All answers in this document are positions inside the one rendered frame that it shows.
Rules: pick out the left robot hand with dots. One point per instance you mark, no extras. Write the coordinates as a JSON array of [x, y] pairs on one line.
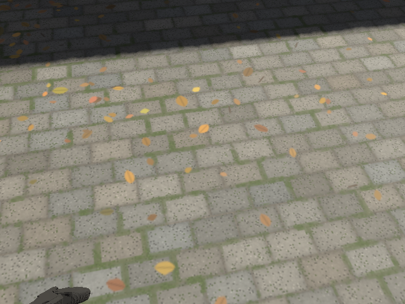
[[67, 295]]

